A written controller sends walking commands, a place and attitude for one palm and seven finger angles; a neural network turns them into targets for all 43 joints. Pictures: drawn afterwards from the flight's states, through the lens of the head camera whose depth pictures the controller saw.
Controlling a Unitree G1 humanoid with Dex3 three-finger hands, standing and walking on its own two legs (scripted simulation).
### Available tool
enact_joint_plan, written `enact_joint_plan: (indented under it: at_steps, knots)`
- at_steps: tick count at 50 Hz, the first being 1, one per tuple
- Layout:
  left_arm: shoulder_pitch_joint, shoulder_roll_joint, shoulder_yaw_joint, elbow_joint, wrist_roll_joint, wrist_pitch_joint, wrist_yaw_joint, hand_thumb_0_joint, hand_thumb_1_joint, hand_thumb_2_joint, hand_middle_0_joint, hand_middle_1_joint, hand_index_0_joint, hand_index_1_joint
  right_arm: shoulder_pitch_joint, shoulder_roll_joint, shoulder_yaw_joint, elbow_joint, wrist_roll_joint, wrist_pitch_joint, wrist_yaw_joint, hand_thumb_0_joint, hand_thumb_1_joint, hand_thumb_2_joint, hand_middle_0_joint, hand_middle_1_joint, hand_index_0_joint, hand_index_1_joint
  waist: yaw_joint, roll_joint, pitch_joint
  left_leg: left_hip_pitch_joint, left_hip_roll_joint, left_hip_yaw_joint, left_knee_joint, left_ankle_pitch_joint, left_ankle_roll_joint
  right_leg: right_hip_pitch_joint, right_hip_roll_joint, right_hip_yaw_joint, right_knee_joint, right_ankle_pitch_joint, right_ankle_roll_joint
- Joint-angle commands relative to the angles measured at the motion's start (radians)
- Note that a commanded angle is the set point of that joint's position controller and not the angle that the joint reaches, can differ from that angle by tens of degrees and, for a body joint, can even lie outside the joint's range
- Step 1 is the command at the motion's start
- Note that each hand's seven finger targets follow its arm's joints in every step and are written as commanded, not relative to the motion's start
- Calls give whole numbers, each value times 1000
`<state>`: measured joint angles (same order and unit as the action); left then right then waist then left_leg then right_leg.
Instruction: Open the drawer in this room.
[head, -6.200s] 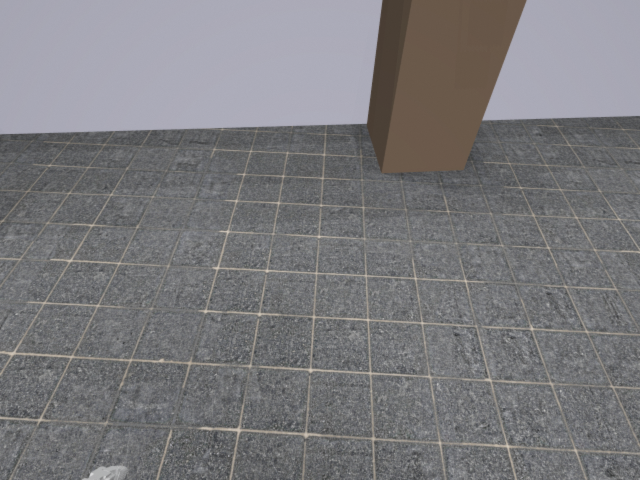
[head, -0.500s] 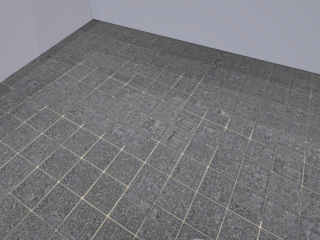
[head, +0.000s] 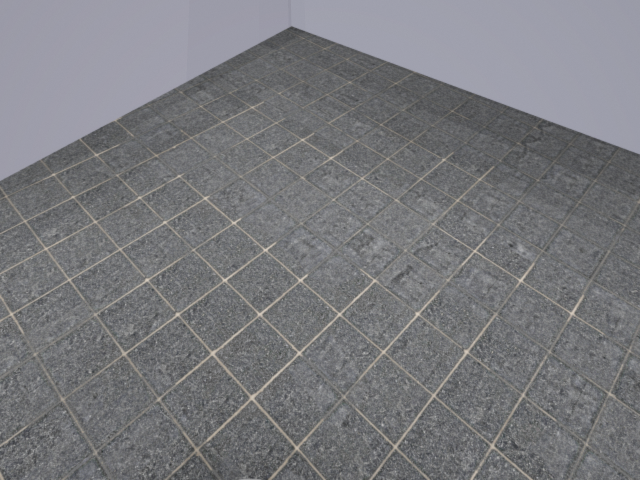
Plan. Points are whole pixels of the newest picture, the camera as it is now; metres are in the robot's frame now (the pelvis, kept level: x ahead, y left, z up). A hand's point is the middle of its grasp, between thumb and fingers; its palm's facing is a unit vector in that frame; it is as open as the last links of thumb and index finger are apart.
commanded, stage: turn or walk to find it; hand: left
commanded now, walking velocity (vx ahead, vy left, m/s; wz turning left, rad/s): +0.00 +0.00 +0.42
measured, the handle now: out of the picture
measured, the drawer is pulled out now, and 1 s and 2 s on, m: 0.00 0.00 0.00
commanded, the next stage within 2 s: none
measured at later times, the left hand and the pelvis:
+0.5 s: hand out of the picture +0.06 +0.22 -0.14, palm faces +0.18 -0.95 -0.25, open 7.4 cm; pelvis -0.02 +0.00 +0.01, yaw +10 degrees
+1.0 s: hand out of the picture -0.11 +0.20 -0.17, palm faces +0.44 -0.86 -0.25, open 7.3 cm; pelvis -0.05 +0.00 +0.00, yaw +25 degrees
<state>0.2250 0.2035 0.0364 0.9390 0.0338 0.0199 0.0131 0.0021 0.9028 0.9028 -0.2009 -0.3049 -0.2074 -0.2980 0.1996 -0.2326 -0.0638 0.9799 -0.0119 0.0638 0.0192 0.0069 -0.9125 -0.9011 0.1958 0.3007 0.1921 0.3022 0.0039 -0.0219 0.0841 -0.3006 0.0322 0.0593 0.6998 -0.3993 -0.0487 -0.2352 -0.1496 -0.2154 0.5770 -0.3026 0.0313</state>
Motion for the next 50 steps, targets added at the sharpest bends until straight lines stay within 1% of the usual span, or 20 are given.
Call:
enact_joint_plan:
  at_steps: [1,2,3,4,6,8,18,24,25,26,27,28,29,31,33,42,47,48,49,50]
  knots:
    - [46,142,58,-70,-24,5,9,0,900,900,-200,-300,-200,-300,74,-195,-38,-72,-9,-53,-7,0,-900,-900,200,300,200,300,-33,198,-166,294,233,-282,-354,437,107,-209,-41,32,220,13,20]
    - [-6,100,36,-106,-19,10,7,0,900,900,-200,-300,-200,-300,118,-263,-51,-67,-8,-47,-12,0,-900,-900,200,300,200,300,-61,332,-140,256,388,-421,-390,633,220,-310,25,71,390,-356,48]
    - [-77,115,38,-99,-13,26,18,0,900,900,-200,-300,-200,-300,140,-238,-48,-42,-10,-50,-27,0,-900,-900,200,300,200,300,-88,323,-130,177,354,-416,-409,561,215,-296,24,174,485,-323,37]
    - [-89,119,45,-90,-17,28,12,0,900,900,-200,-300,-200,-300,88,-215,-40,-52,-11,-47,-35,0,-900,-900,200,300,200,300,-63,281,-89,148,312,-379,-408,475,212,-325,24,194,542,-254,32]
    - [-48,118,50,-54,-14,20,-2,0,900,900,-200,-300,-200,-300,4,-165,-20,-78,-10,-55,-38,0,-900,-900,200,300,200,300,-20,173,-67,124,233,-279,-407,445,185,-313,23,197,569,-119,38]
    - [-14,115,49,-34,-15,19,-4,0,900,900,-200,-300,-200,-300,0,-157,-17,-82,-6,-62,-38,0,-900,-900,200,300,200,300,-9,152,-92,151,201,-238,-406,492,180,-293,31,191,554,-76,47]
    - [-87,93,39,-84,-21,15,6,0,900,900,-200,-300,-200,-300,64,-163,-35,-75,-13,-49,-34,0,-900,-900,200,300,200,300,-50,158,-111,191,205,-373,-387,465,228,-241,79,198,314,-149,50]
    - [10,92,38,-73,-29,1,14,0,900,900,-200,-300,-200,-300,20,-160,-41,-90,-13,-39,-27,0,-900,-900,200,300,200,300,0,155,-144,54,143,-400,-320,448,188,13,127,176,-24,-20,22]
    - [46,110,40,-65,-28,-7,17,0,900,900,-200,-300,-200,-300,9,-146,-41,-94,-6,-38,-24,0,-900,-900,200,300,200,300,21,126,-147,-23,109,-379,-275,377,152,123,108,185,-162,76,18]
    - [71,166,52,-65,-17,-17,23,0,900,900,-200,-300,-200,-300,21,-93,-34,-103,3,-38,-19,0,-900,-900,200,300,200,300,31,-27,-156,-171,25,-299,-140,201,91,250,-39,327,-285,37,-24]
    - [57,248,67,-77,-4,-21,26,0,900,900,-200,-300,-200,-300,16,-43,-23,-135,3,-39,-15,0,-900,-900,200,300,200,300,34,-267,-105,-321,-113,-119,87,-101,20,233,-289,568,-346,45,-139]
    - [32,241,68,-98,-15,-20,28,0,900,900,-200,-300,-200,-300,-5,-101,-40,-131,-12,-25,-18,0,-900,-900,200,300,200,300,41,-239,-93,-282,-70,-158,274,-157,24,78,-333,563,-366,41,-192]
    - [-27,212,64,-105,-15,-18,28,0,900,900,-200,-300,-200,-300,-12,-101,-46,-113,-12,-13,-14,0,-900,-900,200,300,200,300,10,-184,-34,-263,-56,-168,398,-110,27,-18,-277,519,-374,2,-190]
    - [-110,151,44,-119,-16,-23,25,0,900,900,-200,-300,-200,-300,47,-82,-43,-68,-14,-5,-2,0,-900,-900,200,300,200,300,-45,-98,4,-257,-25,-137,498,12,12,-39,-174,334,-327,95,-146]
    - [-78,132,37,-112,-17,-32,22,0,900,900,-200,-300,-200,-300,75,-72,-39,-52,-12,-4,0,0,-900,-900,200,300,200,300,-37,-129,-26,-258,-21,-110,517,63,-10,19,-135,247,-296,213,-129]
    - [79,193,55,-36,-3,-26,21,0,900,900,-200,-300,-200,-300,-74,-49,-10,-78,-1,-14,-5,0,-900,-900,200,300,200,300,43,-163,-69,-169,-4,-19,178,-63,-26,166,-192,198,-198,541,-175]
    - [56,219,63,-18,-4,-15,18,0,900,900,-200,-300,-200,-300,-35,-59,-3,-74,5,-30,-10,0,-900,-900,200,300,200,300,17,-185,-116,3,-21,34,-108,28,1,139,-193,155,-103,534,-135]
    - [46,213,64,-20,-12,-11,16,0,900,900,-200,-300,-200,-300,-2,-75,-5,-68,3,-36,-10,0,-900,-900,200,300,200,300,-8,-155,-129,95,-13,34,-230,143,12,87,-176,117,-49,465,-95]
    - [47,189,61,-29,-21,-5,13,0,900,900,-200,-300,-200,-300,35,-130,-17,-61,-2,-47,-9,0,-900,-900,200,300,200,300,-31,-22,-159,238,62,-48,-328,291,39,-29,-132,69,82,322,-41]
    - [53,125,47,-58,-25,-1,5,0,900,900,-200,-300,-200,-300,59,-224,-37,-69,-7,-52,-11,0,-900,-900,200,300,200,300,-41,272,-170,358,298,-345,-353,587,137,-272,-7,28,275,-133,30]
